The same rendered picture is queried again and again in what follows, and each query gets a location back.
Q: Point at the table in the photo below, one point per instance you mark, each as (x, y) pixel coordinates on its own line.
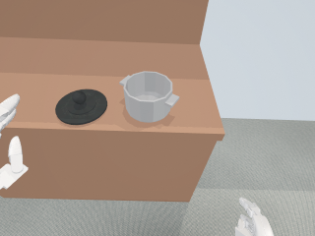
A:
(49, 48)

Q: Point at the robot left hand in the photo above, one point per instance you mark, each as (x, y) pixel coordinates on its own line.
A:
(11, 173)

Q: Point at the knob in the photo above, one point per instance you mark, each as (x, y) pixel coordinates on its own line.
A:
(79, 97)

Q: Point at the robot right hand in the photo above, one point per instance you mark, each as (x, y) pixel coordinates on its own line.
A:
(258, 226)

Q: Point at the pot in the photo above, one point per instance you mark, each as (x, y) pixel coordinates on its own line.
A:
(148, 96)

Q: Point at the lid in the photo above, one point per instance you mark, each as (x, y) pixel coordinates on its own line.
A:
(72, 113)

